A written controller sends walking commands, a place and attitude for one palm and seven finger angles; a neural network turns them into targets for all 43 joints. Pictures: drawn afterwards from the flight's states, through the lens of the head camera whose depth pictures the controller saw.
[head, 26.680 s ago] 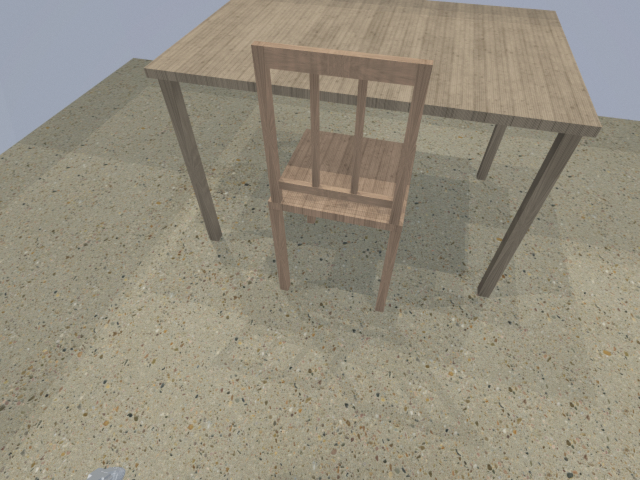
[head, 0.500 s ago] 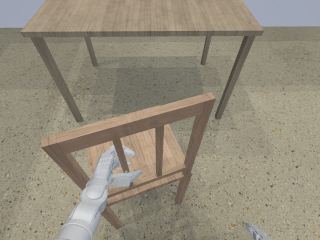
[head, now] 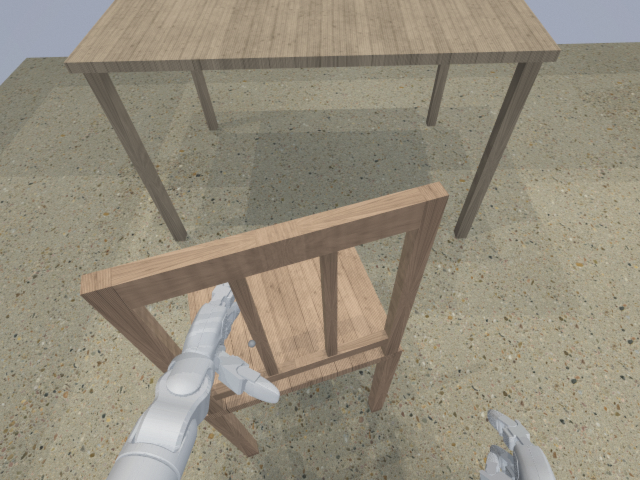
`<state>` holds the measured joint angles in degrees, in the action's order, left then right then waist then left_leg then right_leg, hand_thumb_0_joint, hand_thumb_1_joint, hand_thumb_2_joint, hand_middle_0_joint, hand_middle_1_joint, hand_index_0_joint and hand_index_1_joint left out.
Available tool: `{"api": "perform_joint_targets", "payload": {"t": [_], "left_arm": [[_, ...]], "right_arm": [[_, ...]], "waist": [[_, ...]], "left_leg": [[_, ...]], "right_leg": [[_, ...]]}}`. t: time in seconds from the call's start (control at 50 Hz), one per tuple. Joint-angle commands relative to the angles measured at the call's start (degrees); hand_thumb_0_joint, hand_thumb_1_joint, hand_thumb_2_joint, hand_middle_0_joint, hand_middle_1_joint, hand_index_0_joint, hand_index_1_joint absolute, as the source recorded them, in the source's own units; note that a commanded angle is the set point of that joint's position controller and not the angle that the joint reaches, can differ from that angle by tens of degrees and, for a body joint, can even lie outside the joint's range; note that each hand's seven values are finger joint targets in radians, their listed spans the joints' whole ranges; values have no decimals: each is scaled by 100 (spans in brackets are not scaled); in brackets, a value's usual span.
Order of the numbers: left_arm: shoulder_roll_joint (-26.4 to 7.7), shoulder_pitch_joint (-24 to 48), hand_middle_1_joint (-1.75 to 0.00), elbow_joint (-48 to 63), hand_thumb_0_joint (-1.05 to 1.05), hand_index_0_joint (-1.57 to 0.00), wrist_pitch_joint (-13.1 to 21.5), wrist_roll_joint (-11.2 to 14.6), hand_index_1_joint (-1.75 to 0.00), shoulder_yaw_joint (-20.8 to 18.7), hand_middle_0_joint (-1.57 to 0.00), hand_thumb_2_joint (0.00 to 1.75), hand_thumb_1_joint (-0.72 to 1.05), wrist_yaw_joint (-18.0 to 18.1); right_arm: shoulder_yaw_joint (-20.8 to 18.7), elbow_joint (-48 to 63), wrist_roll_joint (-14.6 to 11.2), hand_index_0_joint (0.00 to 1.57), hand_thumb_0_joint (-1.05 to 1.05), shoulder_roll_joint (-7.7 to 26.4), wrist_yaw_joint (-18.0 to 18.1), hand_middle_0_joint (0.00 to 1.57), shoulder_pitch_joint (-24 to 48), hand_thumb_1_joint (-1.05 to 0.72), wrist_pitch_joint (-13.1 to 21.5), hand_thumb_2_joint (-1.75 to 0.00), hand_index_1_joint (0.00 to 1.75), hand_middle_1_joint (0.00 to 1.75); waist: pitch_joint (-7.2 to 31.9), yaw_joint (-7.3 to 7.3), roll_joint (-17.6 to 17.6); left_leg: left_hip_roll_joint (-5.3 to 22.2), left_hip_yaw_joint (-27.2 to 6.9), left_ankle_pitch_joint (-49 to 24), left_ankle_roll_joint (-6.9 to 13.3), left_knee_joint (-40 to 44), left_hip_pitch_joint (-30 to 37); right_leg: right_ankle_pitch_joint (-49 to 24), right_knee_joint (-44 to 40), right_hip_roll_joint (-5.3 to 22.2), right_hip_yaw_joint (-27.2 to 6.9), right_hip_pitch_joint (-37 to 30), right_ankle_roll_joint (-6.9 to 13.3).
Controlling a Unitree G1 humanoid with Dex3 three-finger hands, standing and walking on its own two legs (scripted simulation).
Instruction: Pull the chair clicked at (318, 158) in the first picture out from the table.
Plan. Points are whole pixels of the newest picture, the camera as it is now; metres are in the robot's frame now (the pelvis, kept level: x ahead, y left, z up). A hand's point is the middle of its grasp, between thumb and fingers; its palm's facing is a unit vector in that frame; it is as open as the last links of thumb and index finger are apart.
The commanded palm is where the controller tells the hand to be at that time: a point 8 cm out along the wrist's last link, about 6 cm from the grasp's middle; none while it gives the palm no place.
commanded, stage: draw the fingers out of the gap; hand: left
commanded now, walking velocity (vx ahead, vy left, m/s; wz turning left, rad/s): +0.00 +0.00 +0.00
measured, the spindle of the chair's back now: (257, 332) +0.32 +0.10 -0.04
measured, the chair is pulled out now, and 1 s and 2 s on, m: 0.54 0.54 0.54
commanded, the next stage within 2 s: draw the hand back to the body in 0.86 s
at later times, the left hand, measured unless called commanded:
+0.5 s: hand (238, 397) +0.23 +0.11 -0.03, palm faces -0.13 -0.98 -0.18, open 17.5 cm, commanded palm +0.22 +0.17 -0.01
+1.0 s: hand (226, 463) +0.16 +0.12 -0.02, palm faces -0.11 -0.98 -0.16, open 17.5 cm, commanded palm +0.14 +0.17 +0.00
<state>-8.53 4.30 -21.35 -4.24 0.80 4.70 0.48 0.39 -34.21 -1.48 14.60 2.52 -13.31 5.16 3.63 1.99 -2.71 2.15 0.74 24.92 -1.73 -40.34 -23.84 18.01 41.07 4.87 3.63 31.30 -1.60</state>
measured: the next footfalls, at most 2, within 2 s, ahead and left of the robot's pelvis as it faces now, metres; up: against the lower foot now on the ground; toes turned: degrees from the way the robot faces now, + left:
none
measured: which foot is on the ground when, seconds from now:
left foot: down 0.00-1.00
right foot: down 0.00-1.00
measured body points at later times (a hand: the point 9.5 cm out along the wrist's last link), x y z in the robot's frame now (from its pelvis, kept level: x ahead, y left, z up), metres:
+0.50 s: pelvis -0.01 +0.00 -0.01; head +0.04 -0.02 +0.44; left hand +0.23 +0.17 -0.01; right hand +0.15 -0.25 -0.10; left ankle -0.05 +0.14 -0.71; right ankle +0.02 -0.14 -0.71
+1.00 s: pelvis -0.01 +0.00 -0.02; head +0.02 -0.01 +0.43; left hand +0.16 +0.17 -0.01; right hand +0.18 -0.23 -0.09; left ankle -0.05 +0.14 -0.71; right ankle +0.02 -0.14 -0.71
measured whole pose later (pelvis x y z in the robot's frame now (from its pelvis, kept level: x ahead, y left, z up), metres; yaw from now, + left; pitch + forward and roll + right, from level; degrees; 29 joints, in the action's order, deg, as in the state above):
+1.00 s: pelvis -0.01 +0.00 -0.02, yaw +2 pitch +9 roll +0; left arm -10.6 -32.0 13.2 -7.8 -1.5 9.8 0.1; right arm 0.9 -27.3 -1.6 13.4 4.8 -13.7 8.7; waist 5.9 1.3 -2.6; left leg 1.7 -1.3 29.4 -1.5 -50.6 -29.9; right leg 22.0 49.6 5.8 4.9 35.9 -1.8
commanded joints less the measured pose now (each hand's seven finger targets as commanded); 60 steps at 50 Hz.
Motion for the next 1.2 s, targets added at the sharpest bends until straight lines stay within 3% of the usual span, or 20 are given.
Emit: {"api": "perform_joint_targets", "payload": {"t": [0.0, 0.06, 0.08, 0.14, 0.22, 0.32, 0.34, 0.42, 0.5, 0.56, 0.7, 0.86, 0.9, 0.96, 0.98, 1.0, 1.02, 1.06, 1.12, 1.18], "left_arm": [[-514, 1131, 0, 1215, 0, 0, 234, -4, 0, -238, 0, 20, -55, -11], [-607, 1264, 0, 1357, 0, 0, 202, 26, 0, -326, 0, 20, -55, 1], [-713, 951, 0, 1213, 0, 0, 184, 19, 0, -493, 0, 20, -55, -13], [-753, 476, 0, 1517, 0, 0, 198, 45, 0, -503, 0, 20, -55, -91], [-557, -177, 0, 2066, 0, 0, 203, 82, 0, -213, 0, 20, -55, -150], [-629, -311, 0, 2524, 0, 0, 161, 63, 0, -130, 0, 20, -55, -114], [-674, -374, 0, 2672, 0, 0, 176, 59, 0, -168, 0, 20, -55, -97], [-657, -731, 0, 2941, 0, 0, 167, 46, 0, -80, 0, 20, -55, -67], [-785, -1231, 0, 3032, 0, 0, 116, 27, 0, -197, 0, 20, -55, -92], [-553, -1645, 0, 3294, 0, 0, 63, 18, 0, 44, 0, 20, -55, -136], [-678, -2385, 0, 3760, 0, 0, -48, -59, 0, -16, 0, 20, -55, -68], [-414, -3256, 0, 4568, 0, 0, -3, -179, 0, 376, 0, 20, -55, -34], [-588, -3485, 0, 4557, 0, 0, -38, -192, 0, 201, 0, 20, -55, 8], [-484, -3671, 0, 4770, 0, 0, -13, -249, 0, 328, 0, 20, -55, -15], [89, -3090, 0, 5645, 0, 0, 754, 711, 0, 163, 0, 20, -55, -79], [-409, -3216, 0, 5304, 0, 0, 1100, 668, 0, -162, 0, 20, -55, -80], [-492, -3391, 0, 5353, 0, 0, 1384, 799, 0, -413, 0, 20, -55, -111], [-426, -3577, 0, 5381, 0, 0, 1911, 831, 0, -416, 0, 20, -55, -209], [-341, -3572, 0, 5006, 0, 0, 2698, 769, 0, -361, 0, 20, -55, -445], [-682, -3781, 0, 4975, 0, 0, 2666, 829, 0, -688, 0, 20, -55, -731]], "right_arm": [[-285, 793, -39, 20, 0, 758, 71, 20, 64, -90, 222, -90, 30, 30], [-267, 832, -38, 20, 0, 737, 99, 20, 78, -90, 205, -90, 30, 30], [-266, 871, -26, 20, 0, 746, 109, 20, 74, -90, 194, -90, 30, 30], [-258, 999, -35, 20, 0, 733, 99, 20, 162, -90, 196, -90, 30, 30], [-249, 1135, -61, 20, 0, 703, 91, 20, 218, -90, 285, -90, 30, 30], [-233, 1172, -59, 20, 0, 733, 151, 20, 207, -90, 406, -90, 30, 30], [-230, 1189, -48, 20, 0, 724, 159, 20, 202, -90, 443, -90, 30, 30], [-202, 1215, -48, 20, 0, 712, 194, 20, 215, -90, 546, -90, 30, 30], [-199, 1270, -42, 20, 0, 710, 221, 20, 265, -90, 607, -90, 30, 30], [-182, 1373, -53, 20, 0, 659, 195, 20, 300, -90, 649, -90, 30, 30], [-188, 1494, -45, 20, 0, 602, 221, 20, 356, -90, 656, -90, 30, 30], [-199, 1664, -38, 20, 0, 496, 248, 20, 329, -90, 700, -90, 30, 30], [-237, 1627, -37, 20, 0, 492, 269, 20, 391, -90, 680, -90, 30, 30], [-225, 1716, -40, 20, 0, 457, 286, 20, 369, -90, 647, -90, 30, 30], [-171, 1710, -41, 20, 0, 372, 307, 20, 401, -90, 825, -90, 30, 30], [-196, 1490, -32, 20, 0, 401, 326, 20, 388, -90, 923, -90, 30, 30], [-233, 1433, -41, 20, 0, 415, 305, 20, 317, -90, 982, -90, 30, 30], [-273, 1329, -65, 20, 0, 339, 210, 20, 293, -90, 1075, -90, 30, 30], [-359, 1143, -62, 20, 0, 315, 48, 20, 405, -90, 1056, -90, 30, 30], [-397, 1351, -144, 20, 0, 388, 21, 20, 586, -90, 941, -90, 30, 30]], "waist": [[1437, 132, 500], [1535, 145, 490], [1516, 67, 656], [1551, -24, 439], [1459, 34, 367], [1232, 119, 420], [1343, 90, 302], [1237, 116, 380], [1160, 39, 486], [1108, 21, 286], [982, -4, 482], [1039, 23, 261], [968, -10, 345], [902, 17, 373], [820, 47, 688], [855, -8, 613], [1064, -94, 363], [1156, -153, 7], [955, -113, 216], [1166, -199, 67]], "left_leg": [[-109, 62, -2150, 205, 359, -115], [-147, 85, -1943, 219, 341, -181], [-154, 73, -1905, 220, 346, -287], [-171, 111, -1855, 220, 354, -345], [-157, 108, -1845, 224, 294, -319], [-177, 33, -1558, 243, 246, -363], [-180, 8, -1581, 238, 235, -319], [-192, -32, -1496, 243, 165, -357], [-193, -64, -1397, 248, 123, -487], [-196, -72, -1443, 232, 81, -455], [-208, -122, -1340, 241, -45, -692], [-224, -168, -1412, 241, -204, -630], [-220, -193, -1360, 237, -247, -767], [-237, -178, -1229, 243, -285, -841], [-313, -223, -1188, 186, -522, -999], [-294, -205, -1136, 186, -608, -1095], [-310, -215, -1201, 163, -620, -1029], [-291, -200, -1418, 110, -738, -1029], [-241, -195, -1245, 78, -1000, -1476], [-219, -152, -797, 125, -857, -1430]], "right_leg": [[-2171, -202, -157, 85, -1442, 199], [-2061, -207, -147, 36, -1512, 163], [-2011, -168, -151, 61, -1566, 169], [-2005, -176, -120, 19, -1696, 183], [-1937, -185, -120, 46, -1573, 173], [-1493, -194, -143, 79, -1271, 141], [-1478, -162, -137, 86, -1283, 148], [-1326, -137, -140, 86, -1154, 137], [-1148, -105, -138, 103, -1114, 142], [-1136, -35, -129, 130, -994, 153], [-954, 30, -141, 145, -886, 171], [-909, 212, -156, 198, -626, 181], [-878, 226, -156, 189, -631, 197], [-699, 278, -175, 206, -495, 186], [-750, 333, -237, 320, -252, 176], [-671, 410, -241, 238, -285, 213], [-680, 491, -235, 226, -304, 225], [-853, 721, -235, 240, -192, 256], [-689, 947, -237, 183, 152, 253], [-201, 785, -194, 69, -91, 238]]}}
